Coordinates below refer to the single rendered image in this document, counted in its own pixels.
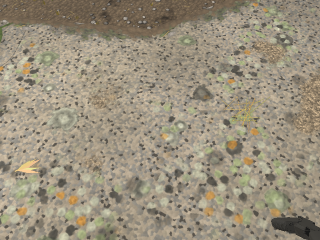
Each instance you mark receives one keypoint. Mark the robot right hand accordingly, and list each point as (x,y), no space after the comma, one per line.
(300,226)

